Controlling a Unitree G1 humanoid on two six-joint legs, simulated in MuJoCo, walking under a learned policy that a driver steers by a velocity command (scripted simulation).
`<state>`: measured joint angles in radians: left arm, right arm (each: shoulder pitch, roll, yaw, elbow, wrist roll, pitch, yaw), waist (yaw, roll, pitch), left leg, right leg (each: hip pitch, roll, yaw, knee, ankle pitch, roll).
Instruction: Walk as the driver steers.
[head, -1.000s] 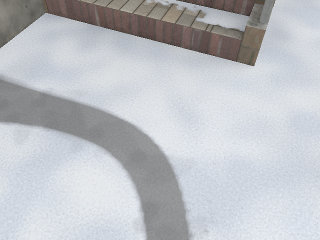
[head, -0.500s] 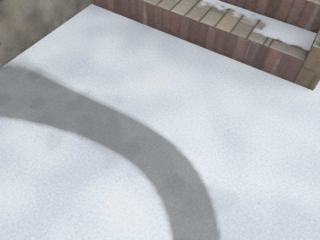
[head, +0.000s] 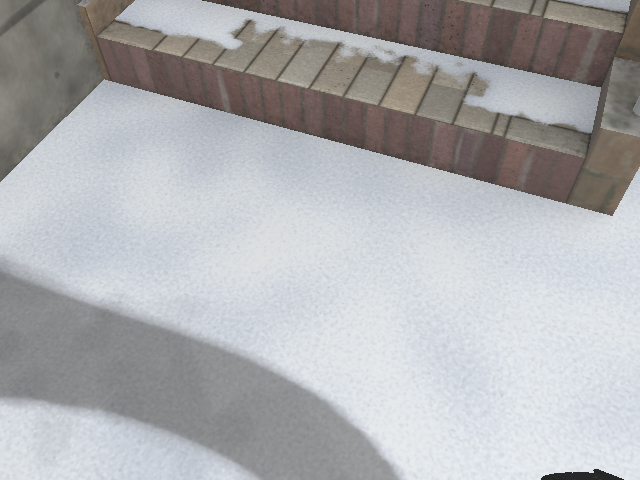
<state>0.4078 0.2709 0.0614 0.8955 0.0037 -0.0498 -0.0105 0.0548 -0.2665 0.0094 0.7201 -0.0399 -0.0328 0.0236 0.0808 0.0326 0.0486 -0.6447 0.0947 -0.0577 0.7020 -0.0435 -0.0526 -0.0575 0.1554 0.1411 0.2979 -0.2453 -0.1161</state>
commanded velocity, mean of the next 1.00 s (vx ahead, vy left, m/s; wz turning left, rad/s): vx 0.28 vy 0.00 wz -0.05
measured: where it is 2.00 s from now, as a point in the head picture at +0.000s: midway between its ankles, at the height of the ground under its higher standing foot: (352, 329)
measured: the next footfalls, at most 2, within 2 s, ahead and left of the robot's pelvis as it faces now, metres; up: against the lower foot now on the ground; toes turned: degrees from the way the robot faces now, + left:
left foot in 0.12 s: +0.25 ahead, +0.13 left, +0.00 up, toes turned -7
right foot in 0.58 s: +0.40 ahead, -0.10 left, +0.00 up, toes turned -12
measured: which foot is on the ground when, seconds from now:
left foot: up 0.00-0.10, down 0.12-0.58, up 0.60-0.96, down 0.98-1.00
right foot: down 0.00-0.14, up 0.16-0.56, down 0.58-0.98, up 1.00-1.00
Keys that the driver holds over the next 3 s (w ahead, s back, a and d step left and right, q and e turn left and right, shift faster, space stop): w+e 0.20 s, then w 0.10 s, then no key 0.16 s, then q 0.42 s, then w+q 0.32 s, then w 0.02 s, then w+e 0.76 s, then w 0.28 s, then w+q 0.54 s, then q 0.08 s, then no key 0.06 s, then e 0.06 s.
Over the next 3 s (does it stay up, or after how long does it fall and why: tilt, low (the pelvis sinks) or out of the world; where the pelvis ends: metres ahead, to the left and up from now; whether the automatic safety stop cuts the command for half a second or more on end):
stays up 1.23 0.00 0.00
